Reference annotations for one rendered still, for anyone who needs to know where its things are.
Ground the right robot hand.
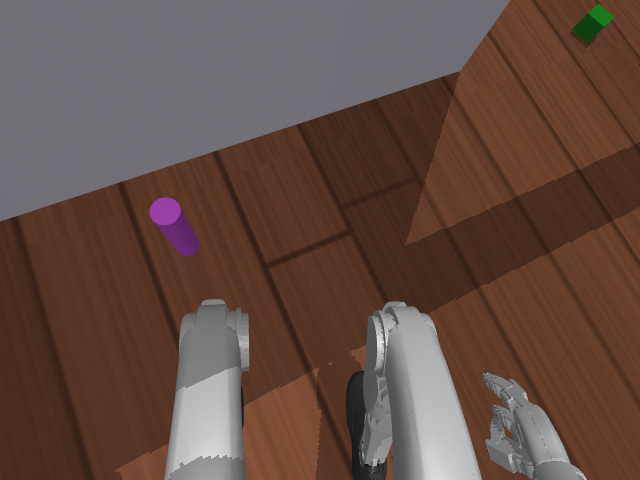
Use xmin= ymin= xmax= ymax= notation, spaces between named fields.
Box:
xmin=482 ymin=373 xmax=571 ymax=479

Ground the right robot arm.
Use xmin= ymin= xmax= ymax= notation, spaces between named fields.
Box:
xmin=532 ymin=461 xmax=587 ymax=480

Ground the right robot foot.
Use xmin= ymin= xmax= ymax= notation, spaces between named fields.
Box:
xmin=346 ymin=371 xmax=387 ymax=480

